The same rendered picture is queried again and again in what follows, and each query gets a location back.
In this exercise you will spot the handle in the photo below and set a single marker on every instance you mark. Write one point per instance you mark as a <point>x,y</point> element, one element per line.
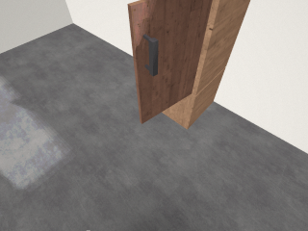
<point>153,51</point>

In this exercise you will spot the cupboard door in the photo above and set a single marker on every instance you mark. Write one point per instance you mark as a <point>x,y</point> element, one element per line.
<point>180,27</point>

